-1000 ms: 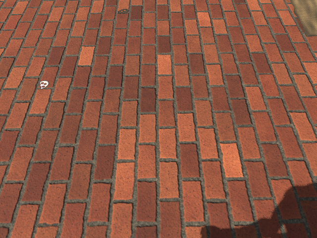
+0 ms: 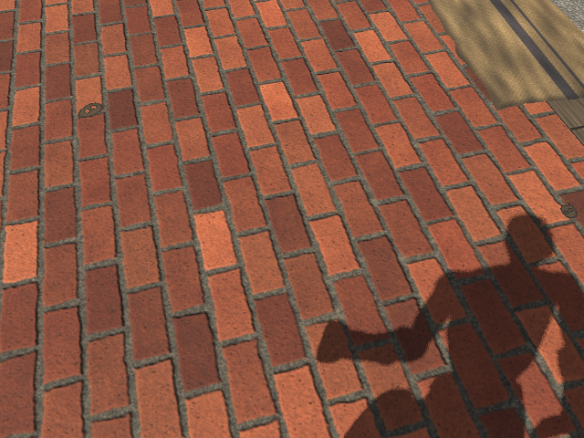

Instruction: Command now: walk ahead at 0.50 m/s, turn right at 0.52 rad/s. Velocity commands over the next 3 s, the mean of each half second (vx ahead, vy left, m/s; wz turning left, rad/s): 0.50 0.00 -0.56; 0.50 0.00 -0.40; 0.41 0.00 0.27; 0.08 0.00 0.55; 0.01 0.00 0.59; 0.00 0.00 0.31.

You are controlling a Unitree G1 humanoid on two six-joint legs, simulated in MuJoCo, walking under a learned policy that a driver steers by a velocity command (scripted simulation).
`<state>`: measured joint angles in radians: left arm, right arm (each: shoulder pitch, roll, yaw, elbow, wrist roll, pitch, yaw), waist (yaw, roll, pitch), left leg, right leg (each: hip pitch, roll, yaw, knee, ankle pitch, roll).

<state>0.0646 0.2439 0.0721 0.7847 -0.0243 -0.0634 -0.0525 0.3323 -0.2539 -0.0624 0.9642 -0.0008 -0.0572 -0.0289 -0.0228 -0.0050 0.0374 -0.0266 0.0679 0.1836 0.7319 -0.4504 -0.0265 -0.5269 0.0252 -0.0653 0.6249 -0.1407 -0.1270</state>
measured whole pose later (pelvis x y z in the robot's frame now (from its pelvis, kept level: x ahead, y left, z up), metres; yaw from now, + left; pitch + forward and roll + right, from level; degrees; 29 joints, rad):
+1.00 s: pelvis +0.51 -0.12 +0.01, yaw -29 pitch +3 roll +1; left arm 0.05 0.25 0.05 0.62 -0.01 -0.06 -0.03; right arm 0.37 -0.30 -0.06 0.91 0.02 -0.06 0.00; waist -0.07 -0.01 0.04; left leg -0.07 0.09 0.11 0.66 -0.49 -0.03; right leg -0.49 -0.01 -0.04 0.58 -0.14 -0.07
